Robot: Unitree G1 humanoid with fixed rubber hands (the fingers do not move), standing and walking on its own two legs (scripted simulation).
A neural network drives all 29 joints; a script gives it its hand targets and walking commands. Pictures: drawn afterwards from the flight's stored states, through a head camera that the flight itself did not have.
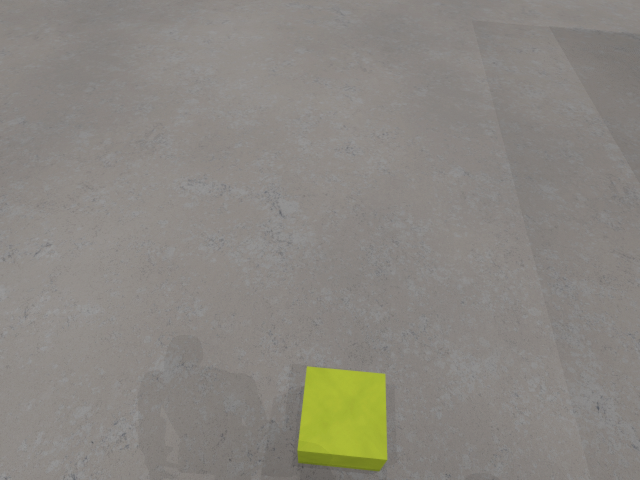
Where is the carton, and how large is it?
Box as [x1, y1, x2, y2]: [297, 366, 386, 470]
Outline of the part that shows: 307,366 297,450 298,462 379,470 386,460 384,374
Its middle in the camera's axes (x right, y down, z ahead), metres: +0.07 +0.50 +1.12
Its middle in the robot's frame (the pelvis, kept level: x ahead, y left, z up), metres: +0.41 -0.06 -0.70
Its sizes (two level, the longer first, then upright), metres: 0.229 0.224 0.144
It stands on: the floor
